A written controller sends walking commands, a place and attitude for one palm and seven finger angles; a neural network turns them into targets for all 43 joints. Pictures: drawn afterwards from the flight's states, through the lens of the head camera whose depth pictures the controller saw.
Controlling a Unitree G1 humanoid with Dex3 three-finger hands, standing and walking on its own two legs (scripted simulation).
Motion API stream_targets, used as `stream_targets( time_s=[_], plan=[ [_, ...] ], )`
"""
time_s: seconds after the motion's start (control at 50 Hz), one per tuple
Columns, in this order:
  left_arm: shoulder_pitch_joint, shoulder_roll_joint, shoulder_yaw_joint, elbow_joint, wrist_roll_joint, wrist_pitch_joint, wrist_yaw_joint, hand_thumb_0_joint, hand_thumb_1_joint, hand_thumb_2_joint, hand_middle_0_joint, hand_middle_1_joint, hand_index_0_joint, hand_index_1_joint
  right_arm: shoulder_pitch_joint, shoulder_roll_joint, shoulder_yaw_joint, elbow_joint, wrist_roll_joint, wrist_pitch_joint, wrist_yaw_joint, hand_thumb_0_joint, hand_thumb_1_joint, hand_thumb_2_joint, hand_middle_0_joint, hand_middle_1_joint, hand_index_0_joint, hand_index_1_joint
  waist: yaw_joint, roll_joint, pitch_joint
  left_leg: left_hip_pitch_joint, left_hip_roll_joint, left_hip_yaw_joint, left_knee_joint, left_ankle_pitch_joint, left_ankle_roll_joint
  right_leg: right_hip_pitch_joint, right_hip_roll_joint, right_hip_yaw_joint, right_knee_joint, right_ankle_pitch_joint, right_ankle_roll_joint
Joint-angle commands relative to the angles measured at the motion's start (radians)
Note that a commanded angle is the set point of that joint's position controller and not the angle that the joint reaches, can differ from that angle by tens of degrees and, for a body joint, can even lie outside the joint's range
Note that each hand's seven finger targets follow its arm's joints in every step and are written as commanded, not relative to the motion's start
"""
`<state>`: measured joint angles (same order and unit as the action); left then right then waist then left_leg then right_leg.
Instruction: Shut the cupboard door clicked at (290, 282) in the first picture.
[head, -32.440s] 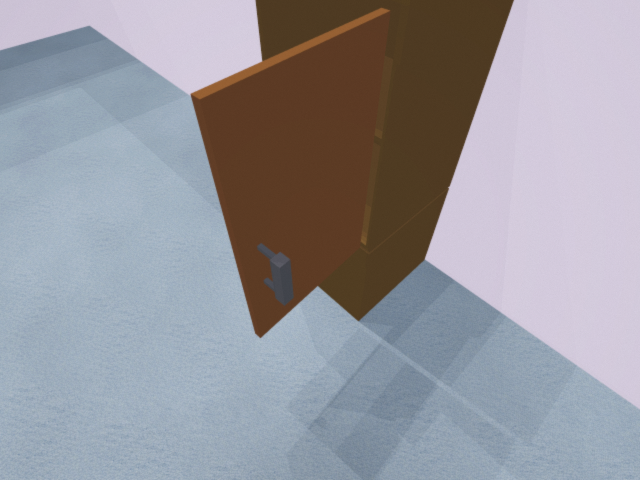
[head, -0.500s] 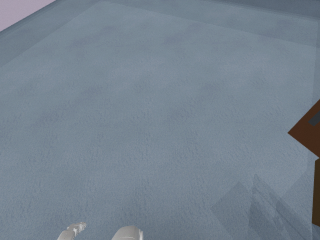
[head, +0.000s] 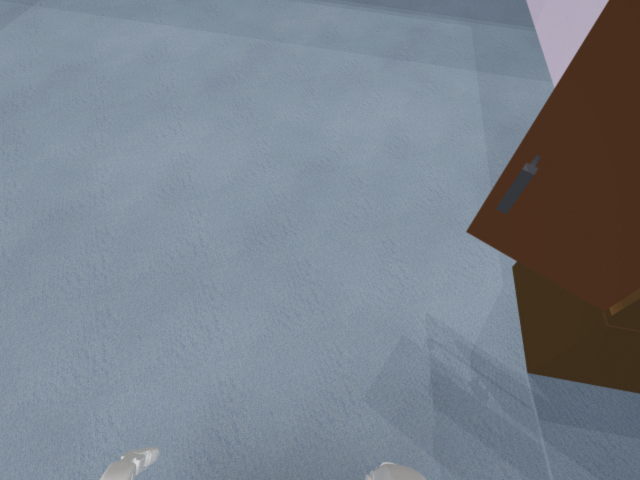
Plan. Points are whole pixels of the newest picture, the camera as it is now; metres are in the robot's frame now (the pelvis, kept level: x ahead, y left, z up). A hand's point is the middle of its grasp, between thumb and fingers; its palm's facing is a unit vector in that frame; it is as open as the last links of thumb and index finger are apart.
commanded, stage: turn to face it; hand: left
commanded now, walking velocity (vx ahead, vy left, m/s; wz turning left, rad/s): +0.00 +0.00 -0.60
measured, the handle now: (519, 184) +0.70 -0.39 -0.11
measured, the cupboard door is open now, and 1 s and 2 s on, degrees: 62 62 62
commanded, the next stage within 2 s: take the last steps up to it in 0.96 s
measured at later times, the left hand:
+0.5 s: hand (202, 455) +0.16 +0.18 -0.19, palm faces -0.26 -0.95 -0.19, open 7.4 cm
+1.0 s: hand (264, 424) +0.20 +0.09 -0.16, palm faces -0.49 -0.83 -0.24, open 7.3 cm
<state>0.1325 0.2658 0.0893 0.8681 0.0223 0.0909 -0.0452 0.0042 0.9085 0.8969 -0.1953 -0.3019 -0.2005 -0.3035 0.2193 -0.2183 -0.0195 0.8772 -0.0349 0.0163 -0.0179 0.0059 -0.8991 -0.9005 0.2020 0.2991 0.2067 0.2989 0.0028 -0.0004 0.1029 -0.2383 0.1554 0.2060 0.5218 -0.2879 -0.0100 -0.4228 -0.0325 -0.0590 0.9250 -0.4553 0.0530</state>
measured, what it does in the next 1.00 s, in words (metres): steps on the spot, turning right: right foot, then left foot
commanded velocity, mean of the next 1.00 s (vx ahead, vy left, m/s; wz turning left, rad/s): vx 0.00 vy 0.00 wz -0.46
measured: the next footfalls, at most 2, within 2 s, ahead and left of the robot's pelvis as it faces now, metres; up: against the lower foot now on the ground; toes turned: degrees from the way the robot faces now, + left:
right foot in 0.10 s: +0.03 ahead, -0.15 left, +0.00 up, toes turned -9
left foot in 0.44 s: +0.12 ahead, +0.09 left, +0.00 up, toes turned -11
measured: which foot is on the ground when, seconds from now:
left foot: down 0.00-0.10, up 0.12-0.42, down 0.44-0.82, up 0.84-1.00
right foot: up 0.00-0.08, down 0.10-0.44, up 0.46-0.80, down 0.82-1.00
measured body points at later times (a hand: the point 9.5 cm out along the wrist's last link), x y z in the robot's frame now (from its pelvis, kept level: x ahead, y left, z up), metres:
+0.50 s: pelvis +0.03 +0.00 -0.01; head +0.08 +0.02 +0.43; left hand +0.18 +0.23 -0.17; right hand +0.05 -0.28 -0.13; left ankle +0.08 +0.10 -0.74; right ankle -0.03 -0.13 -0.71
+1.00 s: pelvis +0.02 -0.03 -0.01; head +0.05 -0.06 +0.44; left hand +0.23 +0.14 -0.14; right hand -0.08 -0.27 -0.16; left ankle +0.07 +0.09 -0.68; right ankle -0.04 -0.12 -0.74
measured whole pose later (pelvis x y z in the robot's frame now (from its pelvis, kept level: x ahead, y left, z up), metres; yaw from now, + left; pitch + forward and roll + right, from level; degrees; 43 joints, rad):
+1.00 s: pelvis +0.02 -0.03 -0.01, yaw -30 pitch +1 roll +0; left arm 0.16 0.19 0.04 0.92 0.03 0.04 0.00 0.00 0.90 0.90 -0.20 -0.30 -0.20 -0.30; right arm 0.24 -0.26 -0.05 0.97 -0.02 0.06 -0.02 0.01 -0.91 -0.90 0.20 0.30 0.20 0.30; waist -0.03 0.04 0.06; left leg -0.47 0.07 0.07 1.01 -0.43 -0.07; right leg -0.24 0.00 -0.03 0.51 -0.29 -0.01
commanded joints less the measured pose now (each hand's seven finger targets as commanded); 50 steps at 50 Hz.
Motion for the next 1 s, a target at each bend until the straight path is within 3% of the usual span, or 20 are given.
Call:
stream_targets(
  time_s=[0.0, 0.04, 0.08, 0.1, 0.12, 0.18, 0.32, 0.36, 0.38, 0.42, 0.44, 0.52, 0.68, 0.74, 0.76, 0.78, 0.8, 0.84, 0.9, 0.98],
  plan=[
    [-0.03, 0.04, -0.001, -0.092, -0.004, -0.042, 0.002, 0.0, 0.9, 0.9, -0.2, -0.3, -0.2, -0.3, 0.04, -0.239, -0.082, -0.034, 0.004, -0.01, -0.005, 0.0, -0.9, -0.9, 0.2, 0.3, 0.2, 0.3, -0.037, 0.23, -0.163, 0.135, 0.218, -0.094, -0.058, 0.457, 0.099, 0.089, 0.028, -0.056, -0.242, 0.066, -0.027],
    [0.08, 0.091, 0.011, -0.059, 0.0, -0.053, 0.009, 0.0, 0.9, 0.9, -0.2, -0.3, -0.2, -0.3, 0.002, -0.234, -0.086, -0.041, 0.014, -0.006, 0.002, 0.0, -0.9, -0.9, 0.2, 0.3, 0.2, 0.3, 0.03, 0.135, -0.179, 0.012, 0.169, -0.038, 0.102, 0.32, 0.021, 0.299, 0.01, -0.025, -0.485, 0.292, -0.057],
    [0.183, 0.261, 0.038, -0.021, -0.001, -0.072, 0.033, 0.0, 0.9, 0.9, -0.2, -0.3, -0.2, -0.3, -0.065, -0.124, -0.052, -0.115, 0.023, 0.004, 0.004, 0.0, -0.9, -0.9, 0.2, 0.3, 0.2, 0.3, 0.086, -0.308, -0.174, -0.375, -0.059, -0.044, 0.518, -0.385, -0.075, 0.459, -0.362, 0.431, -0.572, 0.841, -0.236],
    [0.198, 0.262, 0.037, -0.023, -0.008, -0.068, 0.041, 0.0, 0.9, 0.9, -0.2, -0.3, -0.2, -0.3, -0.104, -0.126, -0.045, -0.127, 0.023, 0.013, -0.006, 0.0, -0.9, -0.9, 0.2, 0.3, 0.2, 0.3, 0.093, -0.207, -0.156, -0.418, -0.05, -0.166, 0.617, -0.352, -0.066, 0.427, -0.352, 0.408, -0.552, 0.885, -0.272],
    [0.152, 0.241, 0.041, -0.024, -0.004, -0.073, 0.054, 0.0, 0.9, 0.9, -0.2, -0.3, -0.2, -0.3, -0.097, -0.129, -0.047, -0.112, 0.022, 0.013, -0.016, 0.0, -0.9, -0.9, 0.2, 0.3, 0.2, 0.3, 0.064, -0.326, -0.168, -0.472, -0.049, -0.199, 0.67, -0.326, -0.075, 0.44, -0.319, 0.452, -0.554, 0.852, -0.277],
    [0.038, 0.165, 0.017, -0.062, -0.007, -0.072, 0.057, 0.0, 0.9, 0.9, -0.2, -0.3, -0.2, -0.3, -0.055, -0.138, -0.046, -0.066, 0.02, 0.012, -0.005, 0.0, -0.9, -0.9, 0.2, 0.3, 0.2, 0.3, 0.005, -0.171, -0.194, -0.366, -0.038, -0.193, 0.612, -0.151, -0.092, 0.375, -0.208, 0.272, -0.51, 0.804, -0.235],
    [0.015, 0.191, 0.027, -0.064, 0.004, -0.063, 0.048, 0.0, 0.9, 0.9, -0.2, -0.3, -0.2, -0.3, -0.047, -0.114, -0.044, -0.078, 0.026, 0.009, 0.0, 0.0, -0.9, -0.9, 0.2, 0.3, 0.2, 0.3, -0.001, -0.17, -0.145, -0.173, -0.111, -0.156, 0.246, -0.119, -0.08, 0.214, -0.179, 0.36, -0.527, 0.568, -0.234],
    [-0.013, 0.185, 0.027, -0.066, -0.002, -0.058, 0.047, 0.0, 0.9, 0.9, -0.2, -0.3, -0.2, -0.3, 0.03, -0.12, -0.044, -0.057, 0.028, -0.003, -0.006, 0.0, -0.9, -0.9, 0.2, 0.3, 0.2, 0.3, -0.038, -0.148, -0.164, -0.032, -0.127, -0.149, 0.038, 0.015, -0.074, 0.161, -0.142, 0.36, -0.46, 0.53, -0.183],
    [-0.013, 0.157, 0.02, -0.07, -0.01, -0.053, 0.044, 0.0, 0.9, 0.9, -0.2, -0.3, -0.2, -0.3, 0.066, -0.146, -0.049, -0.045, 0.026, -0.013, -0.009, 0.0, -0.9, -0.9, 0.2, 0.3, 0.2, 0.3, -0.051, -0.08, -0.18, 0.1, -0.095, -0.169, -0.101, 0.097, -0.061, 0.074, -0.093, 0.329, -0.402, 0.447, -0.133],
    [0.031, 0.076, 0.003, -0.102, -0.017, -0.046, 0.031, 0.0, 0.9, 0.9, -0.2, -0.3, -0.2, -0.3, 0.111, -0.303, -0.073, -0.06, 0.005, -0.018, -0.015, 0.0, -0.9, -0.9, 0.2, 0.3, 0.2, 0.3, -0.056, 0.323, -0.192, 0.18, 0.321, -0.562, -0.244, 0.213, 0.134, -0.139, 0.095, 0.088, 0.01, -0.183, -0.032],
    [0.02, 0.1, 0.005, -0.096, -0.004, -0.041, 0.033, 0.0, 0.9, 0.9, -0.2, -0.3, -0.2, -0.3, 0.086, -0.294, -0.068, -0.062, 0.002, -0.019, -0.02, 0.0, -0.9, -0.9, 0.2, 0.3, 0.2, 0.3, -0.053, 0.316, -0.185, 0.12, 0.35, -0.58, -0.245, 0.213, 0.174, -0.146, 0.05, 0.135, 0.184, -0.189, -0.027],
    [0.015, 0.07, 0.014, -0.063, -0.004, -0.034, 0.007, 0.0, 0.9, 0.9, -0.2, -0.3, -0.2, -0.3, -0.013, -0.21, -0.05, -0.086, 0.0, -0.023, -0.022, 0.0, -0.9, -0.9, 0.2, 0.3, 0.2, 0.3, -0.005, 0.172, -0.131, 0.097, 0.188, -0.266, -0.189, 0.361, 0.13, -0.134, 0.002, 0.074, 0.254, -0.02, 0.003],
    [-0.034, 0.027, -0.008, -0.063, -0.004, -0.037, 0.009, 0.0, 0.9, 0.9, -0.2, -0.3, -0.2, -0.3, 0.064, -0.221, -0.071, -0.012, 0.002, -0.013, -0.009, 0.0, -0.9, -0.9, 0.2, 0.3, 0.2, 0.3, -0.046, 0.224, -0.153, 0.126, 0.205, -0.149, -0.133, 0.443, 0.13, 0.033, 0.022, -0.03, -0.116, 0.0, -0.018],
    [0.035, 0.044, -0.007, -0.04, -0.002, -0.048, 0.016, 0.0, 0.9, 0.9, -0.2, -0.3, -0.2, -0.3, 0.037, -0.223, -0.076, -0.006, 0.009, -0.006, -0.004, 0.0, -0.9, -0.9, 0.2, 0.3, 0.2, 0.3, -0.005, 0.182, -0.159, 0.045, 0.184, -0.121, -0.042, 0.355, 0.082, 0.212, 0.034, -0.045, -0.394, 0.186, -0.042],
    [0.097, 0.081, 0.002, -0.021, 0.001, -0.055, 0.021, 0.0, 0.9, 0.9, -0.2, -0.3, -0.2, -0.3, 0.024, -0.21, -0.076, -0.009, 0.016, -0.005, 0.0, 0.0, -0.9, -0.9, 0.2, 0.3, 0.2, 0.3, 0.026, 0.11, -0.176, -0.028, 0.147, -0.081, 0.043, 0.244, 0.032, 0.326, -0.009, 0.011, -0.52, 0.294, -0.06],
    [0.134, 0.179, 0.017, -0.007, 0.011, -0.069, 0.033, 0.0, 0.9, 0.9, -0.2, -0.3, -0.2, -0.3, 0.016, -0.141, -0.063, -0.031, 0.025, -0.002, 0.004, 0.0, -0.9, -0.9, 0.2, 0.3, 0.2, 0.3, 0.045, -0.165, -0.184, -0.222, 0.022, 0.005, 0.225, -0.054, -0.037, 0.452, -0.228, 0.276, -0.613, 0.478, -0.133],
    [0.169, 0.233, 0.022, 0.008, 0.004, -0.072, 0.042, 0.0, 0.9, 0.9, -0.2, -0.3, -0.2, -0.3, -0.041, -0.108, -0.047, -0.065, 0.023, 0.006, 0.004, 0.0, -0.9, -0.9, 0.2, 0.3, 0.2, 0.3, 0.076, -0.271, -0.15, -0.335, -0.073, -0.061, 0.434, -0.363, -0.057, 0.4, -0.365, 0.41, -0.613, 0.697, -0.24],
    [0.105, 0.195, 0.023, 0.003, 0.002, -0.071, 0.063, 0.0, 0.9, 0.9, -0.2, -0.3, -0.2, -0.3, -0.04, -0.118, -0.048, -0.045, 0.023, 0.023, -0.01, 0.0, -0.9, -0.9, 0.2, 0.3, 0.2, 0.3, 0.039, -0.284, -0.133, -0.388, -0.06, -0.188, 0.607, -0.289, -0.053, 0.334, -0.317, 0.399, -0.612, 0.622, -0.277],
    [0.003, 0.124, -0.001, -0.023, -0.001, -0.076, 0.063, 0.0, 0.9, 0.9, -0.2, -0.3, -0.2, -0.3, 0.02, -0.116, -0.045, 0.012, 0.017, 0.02, -0.001, 0.0, -0.9, -0.9, 0.2, 0.3, 0.2, 0.3, -0.019, -0.19, -0.134, -0.312, -0.053, -0.18, 0.578, -0.139, -0.069, 0.278, -0.217, 0.218, -0.584, 0.616, -0.238],
    [0.039, 0.133, 0.004, -0.001, 0.003, -0.077, 0.063, 0.0, 0.9, 0.9, -0.2, -0.3, -0.2, -0.3, 0.004, -0.083, -0.038, 0.016, 0.02, 0.018, 0.001, 0.0, -0.9, -0.9, 0.2, 0.3, 0.2, 0.3, 0.002, -0.152, -0.128, -0.223, -0.087, -0.146, 0.366, -0.133, -0.068, 0.253, -0.209, 0.246, -0.583, 0.583, -0.248]
  ],
)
